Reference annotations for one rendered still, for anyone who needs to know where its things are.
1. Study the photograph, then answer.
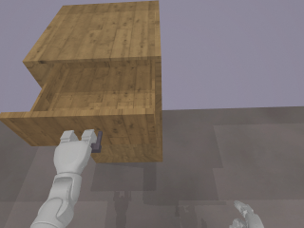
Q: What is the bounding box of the handle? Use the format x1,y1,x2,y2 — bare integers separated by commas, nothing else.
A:
90,131,103,153

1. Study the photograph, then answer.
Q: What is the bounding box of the left robot forearm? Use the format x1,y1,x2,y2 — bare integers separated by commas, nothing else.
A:
30,172,82,228

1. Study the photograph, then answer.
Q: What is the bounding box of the robot right hand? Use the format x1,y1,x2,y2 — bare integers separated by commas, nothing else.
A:
229,200,264,228

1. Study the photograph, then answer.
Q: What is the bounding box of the robot left hand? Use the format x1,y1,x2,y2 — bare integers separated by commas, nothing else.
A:
53,129,97,175

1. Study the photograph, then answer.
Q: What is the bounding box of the cabinet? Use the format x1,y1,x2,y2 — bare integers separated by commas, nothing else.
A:
22,0,163,163

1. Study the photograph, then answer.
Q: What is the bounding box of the drawer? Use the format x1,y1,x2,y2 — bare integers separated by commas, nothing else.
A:
0,59,157,146

